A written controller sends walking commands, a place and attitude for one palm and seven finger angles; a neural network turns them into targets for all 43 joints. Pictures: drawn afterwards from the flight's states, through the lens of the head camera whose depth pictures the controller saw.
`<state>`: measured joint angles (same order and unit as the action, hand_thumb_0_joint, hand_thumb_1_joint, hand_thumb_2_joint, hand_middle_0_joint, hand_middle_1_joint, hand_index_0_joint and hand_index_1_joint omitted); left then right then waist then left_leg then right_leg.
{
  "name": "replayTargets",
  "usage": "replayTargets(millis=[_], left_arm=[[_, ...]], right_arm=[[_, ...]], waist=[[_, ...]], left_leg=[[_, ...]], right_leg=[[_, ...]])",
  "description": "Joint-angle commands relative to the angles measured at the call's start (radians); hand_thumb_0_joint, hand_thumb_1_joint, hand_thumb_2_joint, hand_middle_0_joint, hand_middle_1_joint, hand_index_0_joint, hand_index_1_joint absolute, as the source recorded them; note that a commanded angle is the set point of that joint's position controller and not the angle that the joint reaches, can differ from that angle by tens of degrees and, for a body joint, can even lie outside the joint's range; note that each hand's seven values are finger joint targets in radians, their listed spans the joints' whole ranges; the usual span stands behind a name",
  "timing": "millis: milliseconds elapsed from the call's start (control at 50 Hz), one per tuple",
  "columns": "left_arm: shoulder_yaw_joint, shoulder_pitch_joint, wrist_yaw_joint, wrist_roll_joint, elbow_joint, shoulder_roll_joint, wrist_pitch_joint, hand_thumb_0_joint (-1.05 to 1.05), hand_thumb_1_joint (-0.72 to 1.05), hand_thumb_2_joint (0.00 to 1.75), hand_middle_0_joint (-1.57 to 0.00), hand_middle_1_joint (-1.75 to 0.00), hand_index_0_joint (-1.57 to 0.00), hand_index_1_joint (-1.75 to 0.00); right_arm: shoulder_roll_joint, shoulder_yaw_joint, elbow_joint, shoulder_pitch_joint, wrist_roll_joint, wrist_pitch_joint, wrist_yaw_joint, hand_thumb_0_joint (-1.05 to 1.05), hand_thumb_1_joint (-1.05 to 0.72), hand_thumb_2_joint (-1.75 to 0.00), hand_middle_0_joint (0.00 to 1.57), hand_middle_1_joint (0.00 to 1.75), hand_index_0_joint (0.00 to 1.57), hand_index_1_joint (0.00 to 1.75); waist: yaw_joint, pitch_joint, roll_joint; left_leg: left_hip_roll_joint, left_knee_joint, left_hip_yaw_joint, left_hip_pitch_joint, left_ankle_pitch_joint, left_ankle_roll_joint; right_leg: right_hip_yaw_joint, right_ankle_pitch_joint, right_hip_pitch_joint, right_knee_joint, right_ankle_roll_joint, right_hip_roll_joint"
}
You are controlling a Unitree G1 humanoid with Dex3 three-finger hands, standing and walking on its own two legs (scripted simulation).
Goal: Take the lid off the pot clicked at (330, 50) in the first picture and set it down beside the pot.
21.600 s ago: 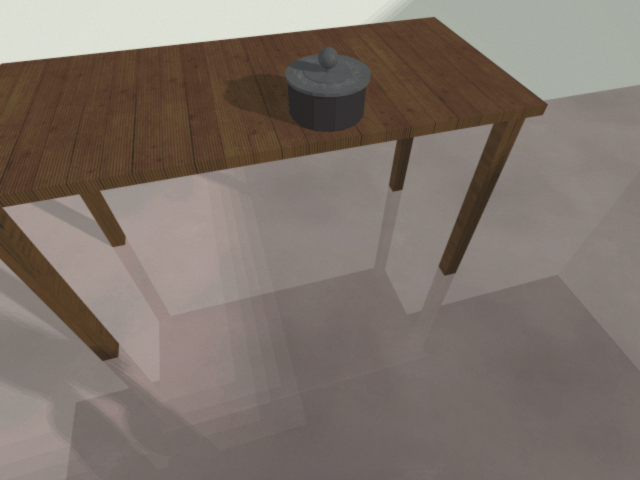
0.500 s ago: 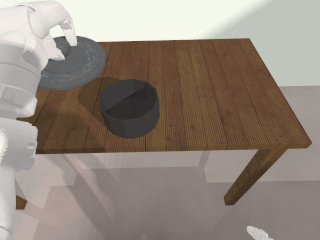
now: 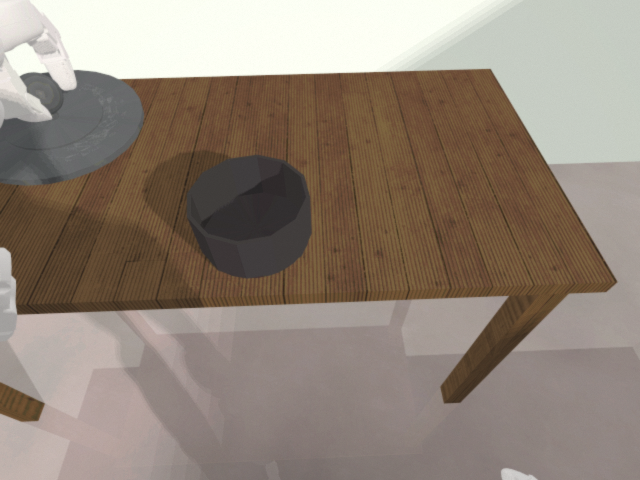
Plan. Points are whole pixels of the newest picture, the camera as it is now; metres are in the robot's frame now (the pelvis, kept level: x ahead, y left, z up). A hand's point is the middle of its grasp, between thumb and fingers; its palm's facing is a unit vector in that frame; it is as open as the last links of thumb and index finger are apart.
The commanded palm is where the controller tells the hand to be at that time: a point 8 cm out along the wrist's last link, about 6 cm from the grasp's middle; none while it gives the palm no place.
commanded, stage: move the lid sideways beside the pot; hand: left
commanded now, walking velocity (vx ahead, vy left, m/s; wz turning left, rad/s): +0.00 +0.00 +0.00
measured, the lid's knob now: (39, 94) +0.48 +0.30 +0.24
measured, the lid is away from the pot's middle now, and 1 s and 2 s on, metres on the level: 0.20 0.23 0.22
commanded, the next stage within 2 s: lower the lid onto the table in 0.42 s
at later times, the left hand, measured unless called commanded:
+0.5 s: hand out of the picture +0.44 +0.32 +0.27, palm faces -0.23 -0.06 -0.97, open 7.5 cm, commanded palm +0.44 +0.32 +0.33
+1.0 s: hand (11, 120) +0.45 +0.32 +0.23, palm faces -0.31 -0.11 -0.95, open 7.5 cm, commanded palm +0.46 +0.32 +0.29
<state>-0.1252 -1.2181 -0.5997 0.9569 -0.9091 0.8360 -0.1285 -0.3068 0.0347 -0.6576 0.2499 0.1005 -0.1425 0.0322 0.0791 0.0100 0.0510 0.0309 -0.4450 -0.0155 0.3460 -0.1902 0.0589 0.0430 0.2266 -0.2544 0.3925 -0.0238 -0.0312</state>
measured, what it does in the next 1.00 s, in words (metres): stands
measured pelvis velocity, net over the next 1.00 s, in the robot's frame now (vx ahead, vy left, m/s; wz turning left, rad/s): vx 0.00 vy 0.00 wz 0.00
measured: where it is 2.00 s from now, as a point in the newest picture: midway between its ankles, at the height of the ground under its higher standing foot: outside the picture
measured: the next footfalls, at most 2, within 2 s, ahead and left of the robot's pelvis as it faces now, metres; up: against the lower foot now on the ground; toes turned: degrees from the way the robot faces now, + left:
none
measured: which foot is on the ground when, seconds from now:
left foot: down 0.00-1.00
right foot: down 0.00-1.00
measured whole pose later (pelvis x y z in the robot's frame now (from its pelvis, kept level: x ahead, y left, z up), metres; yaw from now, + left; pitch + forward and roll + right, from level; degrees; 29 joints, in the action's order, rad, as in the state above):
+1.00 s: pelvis +0.00 +0.00 +0.00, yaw +0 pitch +6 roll -2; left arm -0.11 -1.20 -0.59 0.96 -1.00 0.88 -0.05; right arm -0.31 0.04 -0.68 0.28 0.11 -0.14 0.05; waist 0.09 0.00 0.04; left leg 0.02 -0.48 -0.01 0.38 -0.20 0.06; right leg 0.05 0.22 -0.27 0.39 -0.02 -0.02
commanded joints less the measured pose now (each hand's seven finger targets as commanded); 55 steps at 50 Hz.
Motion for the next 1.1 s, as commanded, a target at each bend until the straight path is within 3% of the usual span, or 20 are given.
replayTargets(millis=[0, 80, 100, 160, 200, 220, 300, 420, 500, 520, 580, 640, 720, 740, 800, 860, 900, 980, 1060, 1080], left_arm=[[0.103, -0.568, 0.064, 0.02, 0.288, 0.311, 0.007, 0.0, 0.65, 0.95, -0.95, -1.06, -0.9, -1.06], [0.09, -0.534, 0.058, 0.002, 0.246, 0.294, 0.016, 0.0, 0.65, 0.95, -0.95, -1.06, -0.9, -1.06], [0.13, -0.567, 0.063, 0.018, 0.295, 0.353, 0.021, 0.0, 0.65, 0.95, -0.95, -1.06, -0.9, -1.06], [0.106, -0.526, 0.052, 0.017, 0.174, 0.327, 0.026, 0.0, 0.65, 0.95, -0.95, -1.06, -0.9, -1.06], [0.12, -0.556, 0.056, 0.017, 0.216, 0.357, 0.035, 0.0, 0.65, 0.95, -0.95, -1.06, -0.9, -1.06], [0.085, -0.562, 0.049, 0.017, 0.188, 0.316, 0.037, 0.0, 0.65, 0.95, -0.95, -1.06, -0.9, -1.06], [0.109, -0.579, 0.062, 0.026, 0.24, 0.354, 0.053, 0.0, 0.65, 0.95, -0.95, -1.06, -0.9, -1.06], [0.1, -0.534, 0.047, 0.007, 0.197, 0.322, 0.057, 0.0, 0.65, 0.95, -0.95, -1.06, -0.9, -1.06], [0.132, -0.539, 0.052, 0.012, 0.247, 0.369, 0.058, 0.0, 0.65, 0.95, -0.95, -1.06, -0.9, -1.06], [0.097, -0.524, 0.046, 0.015, 0.14, 0.319, 0.037, 0.0, 0.65, 0.95, -0.95, -1.06, -0.9, -1.06], [0.081, -0.504, 0.044, -0.003, 0.154, 0.304, 0.023, 0.0, 0.65, 0.95, -0.95, -1.06, -0.9, -1.06], [0.127, -0.511, 0.052, 0.022, 0.134, 0.372, 0.027, 0.0, 0.65, 0.95, -0.95, -1.06, -0.9, -1.06], [0.068, -0.544, 0.053, 0.02, 0.099, 0.316, 0.038, 0.0, 0.65, 0.95, -0.95, -1.06, -0.9, -1.06], [0.082, -0.573, 0.055, 0.018, 0.144, 0.339, 0.039, 0.0, 0.65, 0.95, -0.95, -1.06, -0.9, -1.06], [0.107, -0.571, 0.071, 0.028, 0.166, 0.371, 0.058, 0.0, 0.65, 0.95, -0.95, -1.06, -0.9, -1.06], [0.073, -0.562, 0.062, 0.014, 0.129, 0.317, 0.062, 0.0, 0.65, 0.95, -0.95, -1.06, -0.9, -1.06], [0.119, -0.532, 0.072, 0.021, 0.125, 0.372, 0.073, 0.0, 0.65, 0.95, -0.95, -1.06, -0.9, -1.06], [0.08, -0.525, 0.068, 0.001, 0.144, 0.312, 0.079, 0.0, 0.65, 0.95, -0.95, -1.06, -0.9, -1.06], [0.13, -0.518, 0.075, 0.011, 0.2, 0.347, 0.086, 0.0, 0.65, 0.95, -0.95, -1.06, -0.9, -1.06], [0.113, -0.456, 0.075, -0.002, 0.148, 0.315, 0.085, 0.0, 0.65, 0.95, -0.95, -1.06, -0.9, -1.06]], right_arm=[[-0.149, -0.061, 0.112, -0.008, 0.001, 0.03, 0.007, 0.0, -0.9, -0.9, 0.2, 0.3, 0.2, 0.3], [-0.158, -0.059, 0.107, -0.007, 0.008, 0.022, 0.011, 0.0, -0.9, -0.9, 0.2, 0.3, 0.2, 0.3], [-0.152, -0.058, 0.112, -0.011, 0.003, 0.022, 0.01, 0.0, -0.9, -0.9, 0.2, 0.3, 0.2, 0.3], [-0.149, -0.049, 0.098, -0.007, 0.008, 0.016, 0.019, 0.0, -0.9, -0.9, 0.2, 0.3, 0.2, 0.3], [-0.153, -0.051, 0.099, -0.005, 0.009, 0.013, 0.016, 0.0, -0.9, -0.9, 0.2, 0.3, 0.2, 0.3], [-0.152, -0.05, 0.097, -0.015, 0.008, 0.013, 0.018, 0.0, -0.9, -0.9, 0.2, 0.3, 0.2, 0.3], [-0.151, -0.052, 0.097, 0.0, 0.005, 0.017, 0.02, 0.0, -0.9, -0.9, 0.2, 0.3, 0.2, 0.3], [-0.151, -0.052, 0.09, -0.002, 0.006, 0.012, 0.018, 0.0, -0.9, -0.9, 0.2, 0.3, 0.2, 0.3], [-0.154, -0.054, 0.095, -0.001, 0.005, 0.008, 0.014, 0.0, -0.9, -0.9, 0.2, 0.3, 0.2, 0.3], [-0.153, -0.052, 0.088, -0.003, 0.009, 0.01, 0.013, 0.0, -0.9, -0.9, 0.2, 0.3, 0.2, 0.3], [-0.163, -0.055, 0.094, 0.002, 0.016, 0.01, 0.007, 0.0, -0.9, -0.9, 0.2, 0.3, 0.2, 0.3], [-0.157, -0.05, 0.094, 0.014, 0.011, 0.014, 0.012, 0.0, -0.9, -0.9, 0.2, 0.3, 0.2, 0.3], [-0.157, -0.048, 0.085, 0.012, 0.013, 0.017, 0.02, 0.0, -0.9, -0.9, 0.2, 0.3, 0.2, 0.3], [-0.159, -0.051, 0.084, 0.021, 0.014, 0.019, 0.021, 0.0, -0.9, -0.9, 0.2, 0.3, 0.2, 0.3], [-0.158, -0.051, 0.085, 0.03, 0.008, 0.03, 0.027, 0.0, -0.9, -0.9, 0.2, 0.3, 0.2, 0.3], [-0.159, -0.053, 0.072, 0.038, 0.01, 0.036, 0.029, 0.0, -0.9, -0.9, 0.2, 0.3, 0.2, 0.3], [-0.163, -0.052, 0.075, 0.044, 0.007, 0.036, 0.028, 0.0, -0.9, -0.9, 0.2, 0.3, 0.2, 0.3], [-0.168, -0.06, 0.076, 0.043, 0.01, 0.037, 0.027, 0.0, -0.9, -0.9, 0.2, 0.3, 0.2, 0.3], [-0.162, -0.065, 0.082, 0.048, 0.002, 0.038, 0.023, 0.0, -0.9, -0.9, 0.2, 0.3, 0.2, 0.3], [-0.166, -0.066, 0.085, 0.054, 0.003, 0.038, 0.021, 0.0, -0.9, -0.9, 0.2, 0.3, 0.2, 0.3]], waist=[[-0.006, 0.453, 0.09], [-0.001, 0.423, 0.087], [-0.01, 0.471, 0.095], [0.0, 0.392, 0.038], [-0.006, 0.412, 0.062], [0.002, 0.388, 0.075], [-0.002, 0.449, 0.099], [0.001, 0.399, 0.066], [-0.008, 0.437, 0.074], [0.003, 0.38, 0.086], [0.003, 0.382, 0.077], [-0.004, 0.398, 0.025], [0.014, 0.356, 0.045], [0.01, 0.383, 0.049], [0.01, 0.424, 0.096], [0.016, 0.373, 0.09], [0.008, 0.399, 0.089], [0.016, 0.403, 0.114], [0.006, 0.449, 0.123], [0.013, 0.419, 0.122]], left_leg=[[-0.003, -0.015, 0.061, -0.372, 0.399, 0.029], [-0.003, -0.015, 0.061, -0.359, 0.396, 0.03], [-0.002, -0.014, 0.06, -0.372, 0.396, 0.029], [0.001, -0.007, 0.048, -0.316, 0.322, 0.035], [-0.006, 0.0, 0.055, -0.33, 0.338, 0.028], [-0.002, -0.007, 0.052, -0.327, 0.321, 0.032], [-0.007, -0.016, 0.062, -0.37, 0.383, 0.029], [-0.003, -0.017, 0.053, -0.336, 0.367, 0.036], [-0.004, -0.017, 0.054, -0.342, 0.392, 0.032], [0.0, -0.02, 0.05, -0.317, 0.353, 0.034], [-0.001, -0.009, 0.054, -0.312, 0.348, 0.031], [0.001, -0.006, 0.044, -0.283, 0.281, 0.035], [0.002, -0.002, 0.035, -0.262, 0.223, 0.038], [-0.003, 0.008, 0.042, -0.28, 0.207, 0.037], [-0.001, -0.006, 0.046, -0.306, 0.237, 0.035], [-0.003, -0.001, 0.048, -0.3, 0.21, 0.036], [-0.002, -0.009, 0.048, -0.289, 0.251, 0.033], [-0.008, -0.019, 0.053, -0.318, 0.309, 0.033], [-0.01, -0.035, 0.07, -0.366, 0.393, 0.033], [-0.008, -0.039, 0.068, -0.35, 0.411, 0.032]], right_leg=[[0.022, -0.26, -0.003, -0.026, 0.064, 0.07], [0.03, -0.252, -0.017, -0.032, 0.067, 0.068], [0.023, -0.253, 0.006, -0.024, 0.064, 0.07], [0.033, -0.232, -0.01, -0.032, 0.061, 0.073], [0.031, -0.225, -0.003, -0.03, 0.062, 0.071], [0.035, -0.214, -0.027, -0.033, 0.063, 0.073], [0.03, -0.228, -0.013, -0.03, 0.063, 0.075], [0.034, -0.241, -0.023, -0.035, 0.061, 0.074], [0.03, -0.264, 0.006, -0.027, 0.062, 0.073], [0.036, -0.243, -0.027, -0.027, 0.063, 0.077], [0.036, -0.239, -0.021, -0.035, 0.064, 0.071], [0.031, -0.226, 0.014, -0.026, 0.059, 0.077], [0.033, -0.197, -0.011, -0.035, 0.058, 0.077], [0.032, -0.183, -0.001, -0.038, 0.056, 0.076], [0.029, -0.188, -0.001, -0.03, 0.062, 0.078], [0.037, -0.171, -0.032, -0.04, 0.06, 0.08], [0.031, -0.2, -0.005, -0.026, 0.063, 0.08], [0.033, -0.224, -0.03, -0.029, 0.064, 0.076], [0.036, -0.239, -0.039, -0.017, 0.063, 0.084], [0.036, -0.247, -0.054, -0.023, 0.066, 0.081]])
